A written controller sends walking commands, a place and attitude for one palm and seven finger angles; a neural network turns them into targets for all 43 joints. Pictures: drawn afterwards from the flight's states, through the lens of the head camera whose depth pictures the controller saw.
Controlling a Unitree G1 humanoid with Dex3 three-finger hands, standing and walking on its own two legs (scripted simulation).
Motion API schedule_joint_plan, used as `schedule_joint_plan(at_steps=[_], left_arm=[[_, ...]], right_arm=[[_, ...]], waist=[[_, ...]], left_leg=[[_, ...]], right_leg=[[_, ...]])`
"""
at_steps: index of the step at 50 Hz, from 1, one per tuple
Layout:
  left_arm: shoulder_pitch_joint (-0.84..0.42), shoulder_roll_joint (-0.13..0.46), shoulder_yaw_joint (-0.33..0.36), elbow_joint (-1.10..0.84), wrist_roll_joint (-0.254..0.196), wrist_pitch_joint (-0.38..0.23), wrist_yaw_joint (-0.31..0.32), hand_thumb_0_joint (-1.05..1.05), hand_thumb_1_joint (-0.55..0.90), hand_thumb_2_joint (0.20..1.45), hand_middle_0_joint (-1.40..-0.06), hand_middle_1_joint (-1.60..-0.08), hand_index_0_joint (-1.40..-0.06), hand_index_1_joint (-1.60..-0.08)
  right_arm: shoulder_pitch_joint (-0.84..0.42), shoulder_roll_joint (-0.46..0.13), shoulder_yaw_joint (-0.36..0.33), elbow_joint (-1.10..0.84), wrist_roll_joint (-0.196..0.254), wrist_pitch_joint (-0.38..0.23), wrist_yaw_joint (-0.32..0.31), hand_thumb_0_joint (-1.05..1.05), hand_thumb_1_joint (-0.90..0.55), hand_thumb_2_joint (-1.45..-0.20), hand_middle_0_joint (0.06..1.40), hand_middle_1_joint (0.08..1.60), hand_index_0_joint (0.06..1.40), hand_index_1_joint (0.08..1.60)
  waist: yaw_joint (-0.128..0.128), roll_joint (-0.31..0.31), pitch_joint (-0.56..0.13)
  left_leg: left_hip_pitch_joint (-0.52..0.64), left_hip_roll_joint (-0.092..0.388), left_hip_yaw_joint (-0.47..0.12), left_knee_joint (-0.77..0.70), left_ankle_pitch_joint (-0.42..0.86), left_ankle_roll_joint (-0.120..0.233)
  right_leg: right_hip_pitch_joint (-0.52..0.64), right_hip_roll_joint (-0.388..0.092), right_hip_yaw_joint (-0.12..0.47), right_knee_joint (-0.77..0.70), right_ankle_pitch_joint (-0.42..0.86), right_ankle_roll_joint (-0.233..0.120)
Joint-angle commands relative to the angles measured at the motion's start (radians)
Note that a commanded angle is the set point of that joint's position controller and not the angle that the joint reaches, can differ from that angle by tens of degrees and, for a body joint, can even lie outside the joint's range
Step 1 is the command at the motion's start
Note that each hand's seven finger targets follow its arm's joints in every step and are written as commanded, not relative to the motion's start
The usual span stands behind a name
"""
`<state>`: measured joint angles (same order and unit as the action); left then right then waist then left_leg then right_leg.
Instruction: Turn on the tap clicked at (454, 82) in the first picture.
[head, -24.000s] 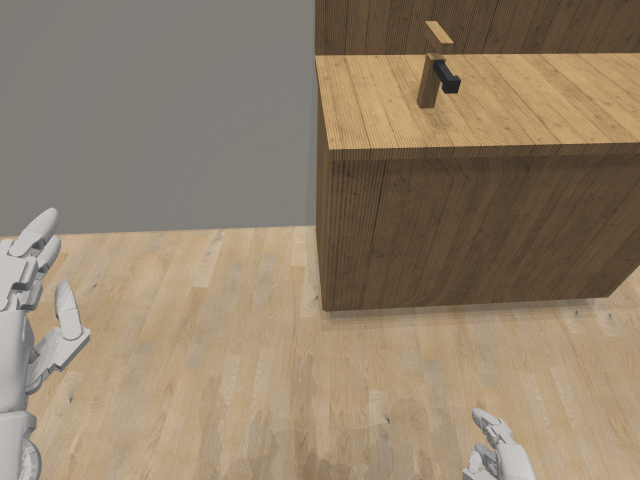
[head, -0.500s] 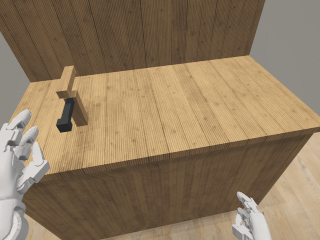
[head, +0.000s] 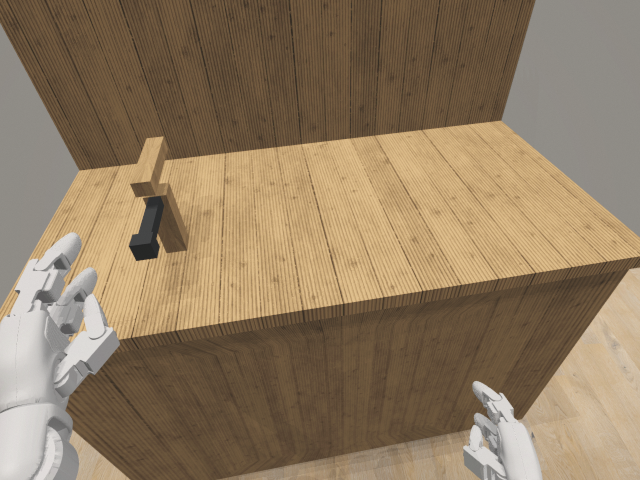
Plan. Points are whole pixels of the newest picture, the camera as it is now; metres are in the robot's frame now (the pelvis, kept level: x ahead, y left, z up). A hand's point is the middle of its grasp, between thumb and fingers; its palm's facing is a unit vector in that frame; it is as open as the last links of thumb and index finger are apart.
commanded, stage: turn the palm inward beside the body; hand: left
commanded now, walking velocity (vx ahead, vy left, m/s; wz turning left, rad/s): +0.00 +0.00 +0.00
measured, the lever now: (144, 246) +0.35 +0.31 +0.12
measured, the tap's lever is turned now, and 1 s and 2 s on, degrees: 0 0 0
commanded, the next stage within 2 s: reach beside the lever's end, fingers flat in 0.50 s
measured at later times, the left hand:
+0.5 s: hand (131, 330) +0.19 +0.21 +0.18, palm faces +0.48 -0.87 -0.12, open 7.4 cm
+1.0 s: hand (129, 310) +0.22 +0.24 +0.17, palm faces +0.51 -0.85 -0.11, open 7.4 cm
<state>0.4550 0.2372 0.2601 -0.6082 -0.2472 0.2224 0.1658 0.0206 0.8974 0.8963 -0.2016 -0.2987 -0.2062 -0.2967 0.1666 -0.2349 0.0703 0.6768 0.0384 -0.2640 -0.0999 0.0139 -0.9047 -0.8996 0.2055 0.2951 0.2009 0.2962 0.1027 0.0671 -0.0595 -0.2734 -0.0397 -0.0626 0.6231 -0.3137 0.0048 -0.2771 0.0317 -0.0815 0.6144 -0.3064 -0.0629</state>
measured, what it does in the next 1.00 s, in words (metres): stands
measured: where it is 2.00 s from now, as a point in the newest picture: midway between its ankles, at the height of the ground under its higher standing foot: outside the picture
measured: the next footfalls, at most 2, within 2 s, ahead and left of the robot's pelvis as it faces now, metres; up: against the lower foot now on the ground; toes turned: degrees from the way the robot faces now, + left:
none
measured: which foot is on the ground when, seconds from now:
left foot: down 0.00-1.00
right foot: down 0.00-1.00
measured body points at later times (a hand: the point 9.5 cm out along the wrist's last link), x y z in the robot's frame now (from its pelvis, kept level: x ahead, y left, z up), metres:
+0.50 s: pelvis +0.01 -0.02 +0.00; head -0.02 -0.05 +0.45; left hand +0.16 +0.26 +0.19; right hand +0.23 -0.22 -0.07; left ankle +0.01 +0.12 -0.73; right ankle +0.02 -0.08 -0.73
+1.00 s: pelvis +0.01 -0.01 +0.00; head -0.01 -0.05 +0.45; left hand +0.19 +0.28 +0.17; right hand +0.22 -0.22 -0.07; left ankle +0.01 +0.12 -0.73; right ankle +0.02 -0.08 -0.73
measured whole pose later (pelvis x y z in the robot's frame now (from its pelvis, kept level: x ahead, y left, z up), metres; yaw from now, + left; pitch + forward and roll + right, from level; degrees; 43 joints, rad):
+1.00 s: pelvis +0.01 -0.01 +0.00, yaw +0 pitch -1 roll +0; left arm 0.29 0.24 0.30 -0.44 -0.26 0.26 0.17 0.02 0.90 0.90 -0.20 -0.30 -0.20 -0.30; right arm 0.16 -0.24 0.06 0.70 0.05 -0.28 -0.11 0.01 -0.91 -0.90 0.20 0.29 0.20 0.30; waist 0.10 0.07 -0.05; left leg -0.28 -0.02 -0.08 0.61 -0.31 -0.01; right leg -0.28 0.05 -0.10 0.59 -0.31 -0.08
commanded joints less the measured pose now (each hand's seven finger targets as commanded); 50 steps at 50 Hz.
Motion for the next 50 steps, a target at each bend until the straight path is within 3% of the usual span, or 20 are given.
schedule_joint_plan(at_steps=[1,2,6,9,12,14,19,21,24,32,39,40,41,44,45,47,50], left_arm=[[-0.135,0.143,0.094,-0.219,-0.003,-0.04,0.02,0.0,0.9,0.9,-0.2,-0.3,-0.2,-0.3],[-0.128,0.148,0.098,-0.209,-0.006,-0.035,0.021,0.0,0.9,0.9,-0.2,-0.3,-0.2,-0.3],[-0.135,0.139,0.089,-0.228,-0.008,-0.02,0.021,0.0,0.9,0.9,-0.2,-0.3,-0.2,-0.3],[-0.131,0.148,0.094,-0.222,-0.01,-0.018,0.018,0.0,0.9,0.9,-0.2,-0.3,-0.2,-0.3],[-0.13,0.147,0.098,-0.22,-0.008,-0.018,0.018,0.0,0.9,0.9,-0.2,-0.3,-0.2,-0.3],[-0.134,0.148,0.099,-0.208,-0.013,-0.015,0.018,0.0,0.9,0.9,-0.2,-0.3,-0.2,-0.3],[-0.125,0.146,0.098,-0.214,-0.014,-0.016,0.014,0.0,0.9,0.9,-0.2,-0.3,-0.2,-0.3],[-0.128,0.143,0.098,-0.22,-0.01,-0.019,0.014,0.0,0.9,0.9,-0.2,-0.3,-0.2,-0.3],[-0.119,0.152,0.104,-0.213,-0.014,-0.021,0.014,0.0,0.9,0.9,-0.2,-0.3,-0.2,-0.3],[-0.106,0.141,0.105,-0.204,-0.012,-0.032,0.01,0.0,0.9,0.9,-0.2,-0.3,-0.2,-0.3],[-0.196,0.167,0.133,-0.128,-0.022,-0.038,0.007,0.0,0.9,0.9,-0.2,-0.3,-0.2,-0.3],[-0.222,0.182,0.142,-0.115,-0.017,-0.039,0.009,0.0,0.9,0.9,-0.2,-0.3,-0.2,-0.3],[-0.261,0.157,0.109,-0.115,-0.015,-0.038,0.008,0.0,0.9,0.9,-0.2,-0.3,-0.2,-0.3],[-0.303,0.181,0.127,-0.074,-0.013,-0.036,0.014,0.0,0.9,0.9,-0.2,-0.3,-0.2,-0.3],[-0.307,0.192,0.137,-0.06,-0.009,-0.034,0.013,0.0,0.9,0.9,-0.2,-0.3,-0.2,-0.3],[-0.322,0.19,0.136,-0.037,-0.01,-0.031,0.012,0.0,0.9,0.9,-0.2,-0.3,-0.2,-0.3],[-0.345,0.191,0.136,-0.04,0.0,-0.037,0.016,0.0,0.9,0.9,-0.2,-0.3,-0.2,-0.3]], right_arm=[[-0.198,-0.089,-0.042,-0.172,0.009,-0.068,-0.011,0.0,-0.9,-0.9,0.2,0.3,0.2,0.3],[-0.193,-0.091,-0.041,-0.171,0.009,-0.069,-0.01,0.0,-0.9,-0.9,0.2,0.3,0.2,0.3],[-0.197,-0.089,-0.041,-0.168,0.01,-0.073,-0.009,0.0,-0.9,-0.9,0.2,0.3,0.2,0.3],[-0.188,-0.095,-0.044,-0.169,0.007,-0.073,-0.009,0.0,-0.9,-0.9,0.2,0.3,0.2,0.3],[-0.188,-0.092,-0.044,-0.168,0.01,-0.074,-0.007,0.0,-0.9,-0.9,0.2,0.3,0.2,0.3],[-0.19,-0.093,-0.045,-0.168,0.009,-0.074,-0.009,0.0,-0.9,-0.9,0.2,0.3,0.2,0.3],[-0.182,-0.093,-0.048,-0.168,0.008,-0.077,-0.006,0.0,-0.9,-0.9,0.2,0.3,0.2,0.3],[-0.179,-0.09,-0.045,-0.168,0.011,-0.078,-0.004,0.0,-0.9,-0.9,0.2,0.3,0.2,0.3],[-0.177,-0.094,-0.049,-0.172,0.008,-0.081,-0.006,0.0,-0.9,-0.9,0.2,0.3,0.2,0.3],[-0.162,-0.093,-0.051,-0.168,0.011,-0.083,-0.002,0.0,-0.9,-0.9,0.2,0.3,0.2,0.3],[-0.164,-0.096,-0.053,-0.156,0.012,-0.083,-0.013,0.0,-0.9,-0.9,0.2,0.3,0.2,0.3],[-0.174,-0.095,-0.053,-0.148,0.018,-0.084,-0.015,0.0,-0.9,-0.9,0.2,0.3,0.2,0.3],[-0.18,-0.091,-0.052,-0.15,0.017,-0.084,-0.016,0.0,-0.9,-0.9,0.2,0.3,0.2,0.3],[-0.179,-0.097,-0.053,-0.146,0.012,-0.086,-0.021,0.0,-0.9,-0.9,0.2,0.3,0.2,0.3],[-0.186,-0.096,-0.052,-0.142,0.016,-0.084,-0.021,0.0,-0.9,-0.9,0.2,0.3,0.2,0.3],[-0.183,-0.096,-0.053,-0.145,0.013,-0.079,-0.021,0.0,-0.9,-0.9,0.2,0.3,0.2,0.3],[-0.181,-0.098,-0.05,-0.147,0.013,-0.078,-0.02,0.0,-0.9,-0.9,0.2,0.3,0.2,0.3]], waist=[[-0.003,-0.023,-0.037],[-0.002,-0.045,-0.026],[-0.002,-0.011,-0.041],[-0.003,-0.062,-0.042],[-0.001,-0.034,-0.039],[-0.003,-0.068,-0.031],[-0.003,-0.064,-0.054],[-0.001,-0.031,-0.055],[-0.001,-0.076,-0.06],[-0.002,-0.043,-0.067],[-0.01,-0.089,-0.037],[-0.012,-0.062,-0.026],[-0.017,-0.027,-0.023],[-0.015,-0.068,-0.044],[-0.013,-0.039,-0.038],[-0.013,-0.062,-0.062],[-0.011,-0.016,-0.082]], left_leg=[[-0.02,0.023,-0.002,-0.104,0.045,0.02],[-0.029,0.025,-0.004,-0.104,0.05,0.02],[-0.012,0.023,0.001,-0.095,0.077,0.021],[-0.014,0.024,0.002,-0.09,0.093,0.026],[-0.014,0.023,0.005,-0.089,0.092,0.024],[-0.019,0.023,0.005,-0.085,0.087,0.028],[-0.014,0.022,0.013,-0.07,0.127,0.028],[-0.01,0.019,0.013,-0.072,0.13,0.027],[-0.018,0.021,0.012,-0.065,0.131,0.03],[-0.008,0.019,0.017,-0.062,0.167,0.028],[-0.032,0.018,0.008,-0.072,0.11,0.03],[-0.027,0.018,0.011,-0.069,0.101,0.03],[-0.027,0.016,0.01,-0.072,0.085,0.028],[-0.037,0.016,0.002,-0.077,0.072,0.028],[-0.033,0.016,0.005,-0.075,0.073,0.027],[-0.036,0.016,0.002,-0.083,0.079,0.027],[-0.008,0.014,0.007,-0.092,0.117,0.025]], right_leg=[[0.01,-0.053,0.044,-0.16,-0.006,0.052],[0.013,-0.053,0.042,-0.161,-0.001,0.052],[0.021,-0.057,0.048,-0.163,0.025,0.052],[0.025,-0.056,0.049,-0.164,0.047,0.058],[0.027,-0.059,0.055,-0.167,0.045,0.058],[0.026,-0.061,0.062,-0.175,0.04,0.063],[0.047,-0.07,0.075,-0.17,0.107,0.069],[0.043,-0.067,0.069,-0.164,0.11,0.065],[0.051,-0.072,0.08,-0.169,0.122,0.073],[0.052,-0.07,0.07,-0.153,0.185,0.069],[0.03,-0.069,0.083,-0.176,0.093,0.074],[0.021,-0.069,0.092,-0.191,0.064,0.072],[0.011,-0.075,0.099,-0.194,0.037,0.071],[0.029,-0.075,0.104,-0.197,0.005,0.072],[0.024,-0.074,0.107,-0.203,0.0,0.07],[0.042,-0.074,0.103,-0.194,0.013,0.071],[0.05,-0.065,0.081,-0.174,0.074,0.062]])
